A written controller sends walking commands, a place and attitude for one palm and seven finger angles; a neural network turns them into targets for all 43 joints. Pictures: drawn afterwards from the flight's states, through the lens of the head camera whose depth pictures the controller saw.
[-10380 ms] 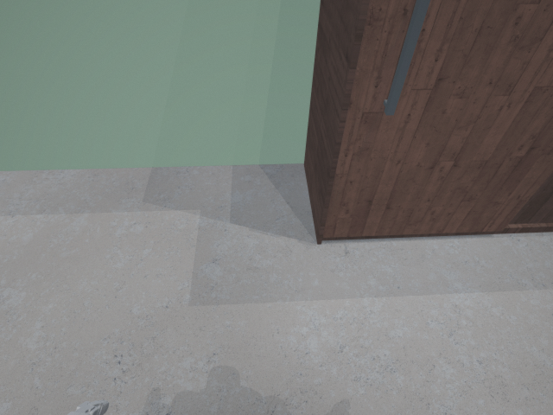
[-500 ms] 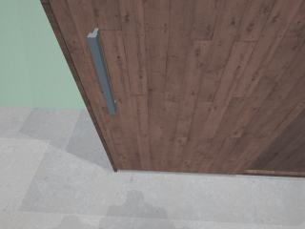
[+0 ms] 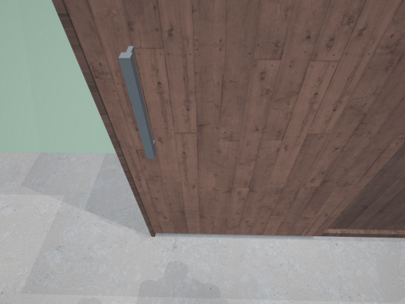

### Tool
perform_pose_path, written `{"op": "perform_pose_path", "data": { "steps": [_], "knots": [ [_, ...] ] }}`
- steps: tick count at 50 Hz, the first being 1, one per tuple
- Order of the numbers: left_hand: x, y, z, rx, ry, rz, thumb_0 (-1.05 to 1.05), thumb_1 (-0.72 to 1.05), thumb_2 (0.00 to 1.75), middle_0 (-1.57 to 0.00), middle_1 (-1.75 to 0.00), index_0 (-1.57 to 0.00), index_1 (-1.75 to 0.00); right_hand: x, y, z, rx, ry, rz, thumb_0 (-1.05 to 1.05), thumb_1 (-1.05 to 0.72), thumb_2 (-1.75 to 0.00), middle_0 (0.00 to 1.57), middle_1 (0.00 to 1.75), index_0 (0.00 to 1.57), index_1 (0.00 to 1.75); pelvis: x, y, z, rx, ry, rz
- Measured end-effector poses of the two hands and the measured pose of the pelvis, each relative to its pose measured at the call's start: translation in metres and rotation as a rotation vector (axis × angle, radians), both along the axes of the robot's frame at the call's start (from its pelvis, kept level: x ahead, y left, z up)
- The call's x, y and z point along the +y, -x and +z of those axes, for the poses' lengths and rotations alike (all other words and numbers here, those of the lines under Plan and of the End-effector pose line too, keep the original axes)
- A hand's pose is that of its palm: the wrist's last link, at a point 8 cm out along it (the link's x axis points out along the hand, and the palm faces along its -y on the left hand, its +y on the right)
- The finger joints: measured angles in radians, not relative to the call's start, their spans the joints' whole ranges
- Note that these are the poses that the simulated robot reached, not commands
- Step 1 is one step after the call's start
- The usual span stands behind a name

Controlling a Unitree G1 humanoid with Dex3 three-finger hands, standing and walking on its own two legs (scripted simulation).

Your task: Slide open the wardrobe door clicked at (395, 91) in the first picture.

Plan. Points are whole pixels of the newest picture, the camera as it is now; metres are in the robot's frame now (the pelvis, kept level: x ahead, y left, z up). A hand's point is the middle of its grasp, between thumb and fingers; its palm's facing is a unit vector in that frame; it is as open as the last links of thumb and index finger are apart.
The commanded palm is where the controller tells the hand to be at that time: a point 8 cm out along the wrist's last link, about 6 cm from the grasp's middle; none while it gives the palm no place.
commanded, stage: come to a stop and stand still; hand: left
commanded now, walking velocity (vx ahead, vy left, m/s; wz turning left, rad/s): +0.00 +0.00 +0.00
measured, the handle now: (142, 110) +0.52 +0.18 +0.09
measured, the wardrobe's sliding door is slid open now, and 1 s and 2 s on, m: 0.00 0.00 0.00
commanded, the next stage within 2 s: look again from close up in 0.30 s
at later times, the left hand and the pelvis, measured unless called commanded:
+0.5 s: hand out of the picture +0.00 +0.17 -0.17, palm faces +0.03 -0.98 -0.20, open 7.3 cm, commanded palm none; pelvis -0.01 +0.00 +0.00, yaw +0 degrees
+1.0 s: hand out of the picture -0.02 +0.16 -0.17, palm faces +0.04 -0.98 -0.17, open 7.4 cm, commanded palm none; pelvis -0.01 +0.00 +0.00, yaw +0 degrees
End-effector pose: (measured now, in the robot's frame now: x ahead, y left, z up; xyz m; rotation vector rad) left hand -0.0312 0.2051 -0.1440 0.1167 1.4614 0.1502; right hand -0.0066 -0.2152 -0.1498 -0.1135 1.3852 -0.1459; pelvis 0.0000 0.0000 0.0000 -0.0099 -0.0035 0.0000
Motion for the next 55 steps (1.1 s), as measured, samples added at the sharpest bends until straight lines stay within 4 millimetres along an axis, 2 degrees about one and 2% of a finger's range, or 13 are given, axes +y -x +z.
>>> {"op": "perform_pose_path", "data": {
  "steps": [10,17,27,40,55],
  "knots": [
    [0.013,-0.021,0.002,-0.069,-0.029,-0.012,0.02,0.92,0.90,-0.20,-0.30,-0.20,-0.30,0.015,0.009,-0.005,-0.008,-0.032,0.004,0.01,-0.92,-0.90,0.20,0.30,0.20,0.30,0.003,0.000,-0.001,-0.023,-0.013,-0.001],
    [0.019,-0.027,0.006,-0.090,-0.042,-0.018,0.01,0.92,0.90,-0.20,-0.30,-0.20,-0.30,0.020,0.018,-0.004,0.011,-0.047,0.001,0.01,-0.91,-0.90,0.20,0.30,0.20,0.30,0.003,0.003,0.001,-0.024,-0.017,-0.003],
    [0.016,-0.018,0.004,-0.071,-0.027,-0.012,0.01,0.92,0.90,-0.20,-0.30,-0.20,-0.30,0.015,0.024,0.000,0.032,-0.031,0.002,0.00,-0.90,-0.90,0.20,0.30,0.20,0.30,0.002,0.008,0.002,-0.027,-0.018,-0.004],
    [0.007,-0.004,0.002,-0.042,-0.002,0.002,0.01,0.91,0.90,-0.20,-0.30,-0.20,-0.30,0.010,0.022,0.003,0.031,-0.015,0.011,0.00,-0.90,-0.90,0.20,0.30,0.20,0.30,0.001,0.011,0.003,-0.025,-0.018,-0.002],
    [0.007,-0.004,0.002,-0.045,-0.005,0.002,0.01,0.91,0.90,-0.20,-0.30,-0.20,-0.30,0.011,0.022,0.003,0.034,-0.020,0.008,0.00,-0.91,-0.90,0.20,0.30,0.20,0.30,0.000,0.012,0.003,-0.024,-0.018,-0.003]
  ]
}}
